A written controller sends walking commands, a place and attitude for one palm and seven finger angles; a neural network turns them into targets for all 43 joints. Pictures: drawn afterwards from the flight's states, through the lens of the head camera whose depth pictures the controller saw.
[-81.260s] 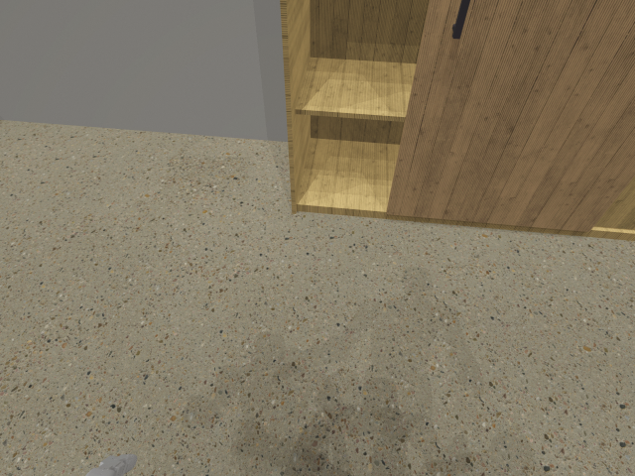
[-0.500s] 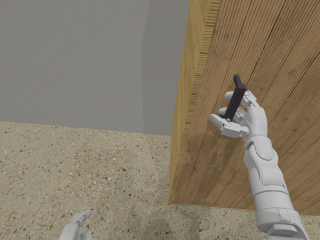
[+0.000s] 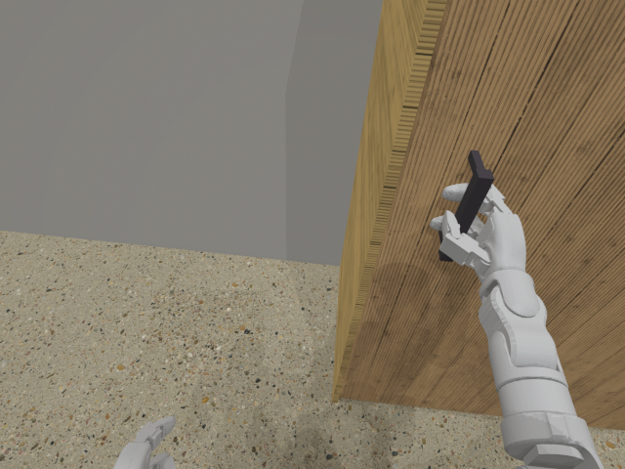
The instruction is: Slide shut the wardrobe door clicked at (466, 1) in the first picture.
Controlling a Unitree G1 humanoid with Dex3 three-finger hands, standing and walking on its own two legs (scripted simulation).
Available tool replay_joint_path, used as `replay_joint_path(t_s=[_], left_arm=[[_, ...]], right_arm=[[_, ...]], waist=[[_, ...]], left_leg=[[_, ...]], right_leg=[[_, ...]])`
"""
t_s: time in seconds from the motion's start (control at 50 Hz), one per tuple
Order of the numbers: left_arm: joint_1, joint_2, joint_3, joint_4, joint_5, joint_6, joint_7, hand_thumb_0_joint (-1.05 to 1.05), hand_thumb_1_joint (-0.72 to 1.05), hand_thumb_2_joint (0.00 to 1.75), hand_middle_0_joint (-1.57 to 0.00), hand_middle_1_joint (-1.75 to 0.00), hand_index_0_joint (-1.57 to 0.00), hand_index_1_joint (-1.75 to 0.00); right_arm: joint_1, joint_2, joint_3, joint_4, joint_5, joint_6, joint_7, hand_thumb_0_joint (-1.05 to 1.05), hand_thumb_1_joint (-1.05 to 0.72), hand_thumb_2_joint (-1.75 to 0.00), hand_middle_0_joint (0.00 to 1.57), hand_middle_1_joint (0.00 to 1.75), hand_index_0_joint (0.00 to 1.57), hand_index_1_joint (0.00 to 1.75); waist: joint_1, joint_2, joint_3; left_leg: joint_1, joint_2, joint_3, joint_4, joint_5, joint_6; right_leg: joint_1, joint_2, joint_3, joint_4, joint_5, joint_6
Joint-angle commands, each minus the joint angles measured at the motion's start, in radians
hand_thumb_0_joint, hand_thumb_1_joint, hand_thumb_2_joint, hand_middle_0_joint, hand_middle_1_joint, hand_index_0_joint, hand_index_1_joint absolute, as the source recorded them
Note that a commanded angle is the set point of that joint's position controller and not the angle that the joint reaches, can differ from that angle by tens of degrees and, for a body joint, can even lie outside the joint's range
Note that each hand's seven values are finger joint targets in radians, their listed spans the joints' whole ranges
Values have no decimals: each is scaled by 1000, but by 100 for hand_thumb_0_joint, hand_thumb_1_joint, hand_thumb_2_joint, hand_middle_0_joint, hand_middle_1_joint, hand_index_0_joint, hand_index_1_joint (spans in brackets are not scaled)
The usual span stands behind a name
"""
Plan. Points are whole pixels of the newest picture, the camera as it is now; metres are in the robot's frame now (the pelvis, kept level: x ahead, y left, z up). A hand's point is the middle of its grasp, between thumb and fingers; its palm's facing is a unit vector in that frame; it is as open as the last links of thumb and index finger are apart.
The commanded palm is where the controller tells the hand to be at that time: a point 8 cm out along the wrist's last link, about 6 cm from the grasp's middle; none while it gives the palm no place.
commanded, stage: grip the handle and tug to test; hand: right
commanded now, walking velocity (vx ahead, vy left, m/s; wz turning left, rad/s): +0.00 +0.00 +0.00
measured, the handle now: (460, 209) +0.44 -0.15 +0.13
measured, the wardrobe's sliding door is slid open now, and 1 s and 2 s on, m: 0.00 0.00 0.00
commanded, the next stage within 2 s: tug the door sideways, standing still in 0.44 s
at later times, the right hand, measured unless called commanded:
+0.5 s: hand (447, 240) +0.38 -0.13 +0.13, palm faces +0.02 +1.00 -0.01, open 5.7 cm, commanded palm +0.33 -0.18 +0.13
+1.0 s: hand (444, 238) +0.38 -0.12 +0.13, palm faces +0.10 +0.99 -0.03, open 5.6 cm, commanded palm +0.36 -0.12 +0.13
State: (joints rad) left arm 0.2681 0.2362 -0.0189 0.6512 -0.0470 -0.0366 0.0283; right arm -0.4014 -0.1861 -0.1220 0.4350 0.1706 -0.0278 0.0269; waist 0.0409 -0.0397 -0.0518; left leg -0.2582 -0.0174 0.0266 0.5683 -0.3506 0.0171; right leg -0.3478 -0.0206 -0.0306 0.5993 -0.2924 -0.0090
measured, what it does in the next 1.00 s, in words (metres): stands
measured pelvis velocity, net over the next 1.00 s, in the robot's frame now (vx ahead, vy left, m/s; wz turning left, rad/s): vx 0.02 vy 0.00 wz -0.05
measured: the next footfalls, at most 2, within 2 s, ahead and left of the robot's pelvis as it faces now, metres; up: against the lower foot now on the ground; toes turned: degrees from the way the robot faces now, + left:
none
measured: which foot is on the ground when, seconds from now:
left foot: down 0.00-1.00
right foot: down 0.00-1.00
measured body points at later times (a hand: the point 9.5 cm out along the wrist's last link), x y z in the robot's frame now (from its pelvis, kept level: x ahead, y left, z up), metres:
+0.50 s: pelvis +0.03 +0.00 +0.00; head +0.03 +0.02 +0.45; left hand +0.16 +0.25 -0.09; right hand +0.37 -0.18 +0.13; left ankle -0.03 +0.11 -0.73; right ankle +0.01 -0.11 -0.73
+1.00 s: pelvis +0.02 +0.00 +0.00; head +0.03 +0.02 +0.45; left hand +0.20 +0.21 -0.11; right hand +0.37 -0.18 +0.13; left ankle -0.03 +0.11 -0.73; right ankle +0.01 -0.11 -0.73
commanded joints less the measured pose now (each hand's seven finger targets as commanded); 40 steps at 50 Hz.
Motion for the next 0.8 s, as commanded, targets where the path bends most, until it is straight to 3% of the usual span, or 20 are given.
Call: replay_joint_path(t_s=[0.0,0.1,0.14,0.18,0.24,0.32,0.34,0.4,0.44,0.48,0.5,0.52,0.6,0.62,0.68,0.72,0.78], left_arm=[[-70,124,42,-142,-5,-47,10,0,90,90,-20,-30,-20,-30],[-81,118,44,-162,-4,-53,2,0,90,90,-20,-30,-20,-30],[-81,120,43,-168,-3,-53,-3,0,90,90,-20,-30,-20,-30],[-91,119,43,-177,-5,-52,-3,0,90,90,-20,-30,-20,-30],[-97,112,45,-196,-5,-56,-10,0,90,90,-20,-30,-20,-30],[-105,113,46,-208,-4,-55,-13,0,90,90,-20,-30,-20,-30],[-112,107,46,-215,-6,-55,-15,0,90,90,-20,-30,-20,-30],[-114,108,46,-222,-3,-52,-15,0,90,90,-20,-30,-20,-30],[-116,106,46,-227,-2,-51,-17,0,90,90,-20,-30,-20,-30],[-118,108,46,-226,-1,-46,-16,0,90,90,-20,-30,-20,-30],[-123,104,45,-231,0,-45,-16,0,90,90,-20,-30,-20,-30],[-119,108,45,-224,1,-40,-15,0,90,90,-20,-30,-20,-30],[-109,107,44,-188,4,-32,-4,0,90,90,-20,-30,-20,-30],[-103,107,44,-178,6,-28,-1,0,90,90,-20,-30,-20,-30],[-103,103,44,-177,10,-22,-2,0,90,90,-20,-30,-20,-30],[-100,104,45,-173,15,-16,-1,0,90,90,-20,-30,-20,-30],[-108,99,41,-176,15,-12,-2,0,90,90,-20,-30,-20,-30]], right_arm=[[-397,-152,-47,-252,9,-79,2,0,-90,-90,45,140,45,140],[-279,-133,-43,-305,14,-81,11,0,-90,-90,45,140,45,140],[-226,-150,-62,-306,16,-79,15,0,-90,-90,45,140,45,140],[-200,-159,-68,-340,18,-79,19,0,-90,-90,45,140,45,140],[-114,-132,-51,-409,20,-74,22,0,-90,-90,45,140,45,140],[-32,-133,-51,-481,22,-53,23,0,-90,-90,45,140,45,140],[-15,-110,-31,-502,21,-46,24,0,-90,-90,45,140,45,140],[42,-117,-40,-555,21,-20,19,0,-90,-90,45,140,45,140],[72,-99,-22,-589,21,-6,15,0,-90,-90,45,140,45,140],[95,-119,-41,-614,21,9,12,0,-90,-90,45,140,45,140],[94,-87,-8,-628,20,18,14,0,-90,-90,45,140,45,140],[102,-101,-23,-618,20,26,10,0,-90,-90,45,140,45,140],[-137,-50,54,-599,2,47,-12,0,-90,-90,45,140,45,140],[-180,-30,82,-589,-6,50,-22,0,-90,-90,45,140,45,140],[-177,20,130,-568,-19,66,-31,0,-90,-90,45,140,45,140],[-199,47,167,-568,-27,65,-32,0,-90,-90,45,140,45,140],[-229,89,215,-544,-37,62,-33,0,-90,-90,45,140,45,140]], waist=[[-5,51,-269],[-26,40,-297],[-34,64,-285],[-39,51,-283],[-48,44,-302],[-53,60,-295],[-50,31,-287],[-58,24,-305],[-52,56,-302],[-57,52,-308],[-50,39,-298],[-48,72,-284],[3,19,-256],[16,35,-249],[10,4,-291],[19,51,-306],[21,49,-308]], left_leg=[[1,-14,0,-71,407,-3],[38,-11,1,-64,474,-4],[58,-9,0,-65,493,-6],[72,-8,-3,-62,521,-7],[92,-6,1,-55,570,-8],[116,-5,4,-50,630,-10],[105,-2,3,-50,644,-14],[119,0,8,-40,675,-12],[121,3,9,-43,713,-18],[135,7,8,-37,752,-19],[127,9,8,-41,757,-22],[129,8,11,-44,755,-22],[42,1,16,-49,672,-17],[24,-2,18,-51,644,-15],[6,3,21,-39,633,-12],[9,3,25,-39,630,-12],[-16,2,31,-30,581,-9]], right_leg=[[199,20,24,-43,285,-27],[213,18,15,-44,339,-25],[188,20,12,-47,333,-26],[188,21,6,-49,344,-26],[208,18,3,-46,396,-26],[211,16,-2,-46,443,-25],[222,14,-6,-45,455,-24],[239,10,0,-42,517,-22],[250,7,0,-38,538,-24],[252,7,-1,-35,573,-22],[257,8,-4,-34,572,-22],[248,5,-3,-34,565,-22],[288,6,15,-19,563,-19],[292,4,21,-15,557,-20],[328,4,38,-1,604,-19],[328,3,43,4,595,-22],[331,4,58,5,568,-21]])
